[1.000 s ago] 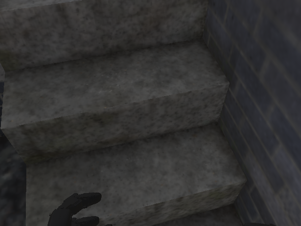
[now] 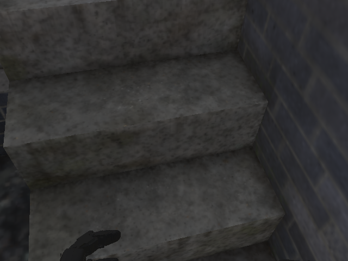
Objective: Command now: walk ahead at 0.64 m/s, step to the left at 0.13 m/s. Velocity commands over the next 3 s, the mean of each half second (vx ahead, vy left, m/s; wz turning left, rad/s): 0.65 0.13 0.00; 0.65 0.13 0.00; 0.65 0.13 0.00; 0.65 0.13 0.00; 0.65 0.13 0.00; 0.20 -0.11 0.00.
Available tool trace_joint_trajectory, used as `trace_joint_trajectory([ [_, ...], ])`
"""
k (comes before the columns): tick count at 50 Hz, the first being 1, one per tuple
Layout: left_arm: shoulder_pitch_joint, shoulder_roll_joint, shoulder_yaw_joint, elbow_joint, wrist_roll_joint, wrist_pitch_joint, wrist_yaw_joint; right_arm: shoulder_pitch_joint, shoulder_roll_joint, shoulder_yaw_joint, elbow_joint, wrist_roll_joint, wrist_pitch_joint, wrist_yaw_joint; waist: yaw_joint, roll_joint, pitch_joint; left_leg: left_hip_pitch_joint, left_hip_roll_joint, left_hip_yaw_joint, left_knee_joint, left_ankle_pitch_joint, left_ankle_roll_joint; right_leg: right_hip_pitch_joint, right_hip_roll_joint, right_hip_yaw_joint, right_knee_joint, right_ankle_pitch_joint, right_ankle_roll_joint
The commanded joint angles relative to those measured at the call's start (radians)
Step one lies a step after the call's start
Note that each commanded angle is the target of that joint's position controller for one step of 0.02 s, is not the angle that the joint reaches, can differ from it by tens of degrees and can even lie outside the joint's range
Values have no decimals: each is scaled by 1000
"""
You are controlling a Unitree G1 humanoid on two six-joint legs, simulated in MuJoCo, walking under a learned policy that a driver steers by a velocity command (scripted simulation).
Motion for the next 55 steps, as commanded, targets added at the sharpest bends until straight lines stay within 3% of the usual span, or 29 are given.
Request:
trace_joint_trajectory([
  [1,-86,50,9,-76,-3,-23,-1,-54,-87,-22,-76,5,-22,-4,-2,23,-135,18,109,-96,-43,209,43,80,-104,95,-33,120,12],
  [12,-71,52,6,-42,-4,-21,0,-65,-93,-17,-65,8,-20,-7,5,22,-158,60,117,-107,-24,331,45,93,-100,84,-36,188,9],
  [13,-100,58,10,-76,25,-14,16,-53,-104,-20,-76,2,-22,-6,-3,72,-137,42,123,-90,-21,442,46,100,-123,103,4,272,2],
  [15,-84,64,12,-85,22,-7,24,-47,-94,-19,-79,8,-21,-4,4,41,-191,67,124,-85,-12,466,47,123,-125,98,19,285,3],
  [16,-55,54,7,-51,-9,-11,9,-66,-79,-14,-69,10,-17,-7,13,-22,-215,91,120,-100,-13,352,44,114,-102,76,-23,190,12],
  [17,-71,45,3,-54,-8,-14,2,-81,-90,-14,-78,6,-16,-6,10,-24,-167,71,117,-100,-23,320,42,86,-99,80,-36,178,14],
  [19,-74,45,3,-52,-5,-16,-1,-78,-96,-14,-73,4,-14,-6,7,-7,-144,53,119,-106,-32,311,41,87,-103,83,-41,188,11],
  [20,-99,55,7,-86,24,-10,14,-64,-109,-19,-84,-2,-16,-4,-2,50,-119,33,124,-90,-31,417,43,95,-127,105,0,276,3],
  [21,-87,64,11,-90,24,-6,20,-56,-100,-18,-83,4,-17,-1,3,48,-164,50,125,-88,-24,446,44,118,-130,103,10,292,2],
  [23,-85,64,11,-101,21,-2,23,-62,-94,-17,-93,5,-16,1,6,18,-189,67,124,-84,-22,435,45,120,-129,100,15,278,5],
  [24,-53,58,7,-62,-7,-8,9,-75,-79,-13,-78,6,-13,-3,15,-39,-214,87,118,-100,-25,307,42,113,-105,77,-28,166,15],
  [25,-64,52,4,-62,-7,-11,3,-83,-92,-14,-82,1,-13,-5,11,-36,-158,63,113,-101,-36,258,41,83,-101,81,-42,140,18],
  [26,-76,48,2,-65,-5,-13,-1,-90,-93,-14,-85,0,-13,-4,8,-24,-130,43,116,-104,-44,252,40,74,-105,85,-49,148,14],
  [27,-104,55,6,-98,24,-7,13,-76,-104,-17,-94,-6,-14,0,-2,38,-106,20,124,-92,-44,361,42,86,-129,108,-9,237,5],
  [28,-91,63,10,-104,25,-4,19,-65,-98,-17,-92,1,-16,2,4,41,-146,34,125,-90,-37,393,43,109,-133,106,1,257,3],
  [31,-83,66,12,-111,22,0,24,-66,-91,-18,-98,1,-17,3,7,10,-179,54,122,-86,-35,364,45,114,-130,104,5,224,9],
  [39,-87,59,10,-131,21,-1,22,-55,-94,-24,-103,-7,-14,2,3,-4,-143,21,116,-81,-49,274,42,96,-135,113,7,160,13],
  [40,-66,54,5,-94,-4,-8,7,-65,-80,-19,-87,0,-13,-1,8,-58,-158,33,109,-92,-51,166,37,83,-110,88,-31,74,21],
  [41,-74,51,3,-93,-4,-12,2,-67,-93,-21,-89,-3,-14,-2,4,-49,-120,17,104,-93,-58,140,37,63,-107,93,-39,63,20],
  [42,-99,55,7,-125,21,-9,14,-58,-105,-26,-101,-12,-16,0,-4,21,-94,-6,113,-85,-59,249,41,77,-132,118,-3,149,10],
  [44,-87,66,11,-128,25,-4,21,-49,-95,-25,-97,-2,-19,3,3,24,-142,14,116,-83,-47,293,43,102,-135,115,9,175,9],
  [47,-91,60,9,-133,23,-2,23,-49,-91,-25,-101,-3,-17,3,2,1,-156,22,115,-80,-45,284,42,102,-133,112,12,159,12],
  [48,-70,53,4,-96,-3,-9,7,-58,-79,-20,-85,2,-14,-1,7,-54,-167,33,108,-91,-48,169,37,87,-109,88,-27,70,20],
  [49,-77,50,2,-94,-5,-13,1,-59,-92,-22,-86,-2,-15,-2,2,-44,-124,14,103,-91,-56,137,37,65,-106,93,-36,57,20],
  [50,-102,54,6,-126,21,-9,14,-50,-103,-26,-98,-12,-16,0,-5,26,-95,-11,112,-83,-57,245,40,78,-131,119,-2,143,9],
  [54,-90,62,9,-130,24,-3,23,-42,-91,-25,-98,-2,-18,3,1,10,-159,24,115,-80,-42,294,43,104,-133,114,13,166,10],
  [55,-71,53,3,-95,-3,-10,7,-52,-79,-21,-82,3,-16,-1,5,-51,-172,37,108,-91,-45,180,38,89,-107,88,-25,76,19],
])
Next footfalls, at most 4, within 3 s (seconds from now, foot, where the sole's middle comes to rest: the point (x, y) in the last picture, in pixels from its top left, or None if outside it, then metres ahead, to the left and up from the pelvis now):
2.94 right None -0.01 -0.26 -0.78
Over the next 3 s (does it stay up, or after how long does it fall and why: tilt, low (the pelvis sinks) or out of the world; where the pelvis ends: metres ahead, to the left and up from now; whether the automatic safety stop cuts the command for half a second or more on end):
stays up -0.06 -0.13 -0.03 its command is cut before an obstacle from the start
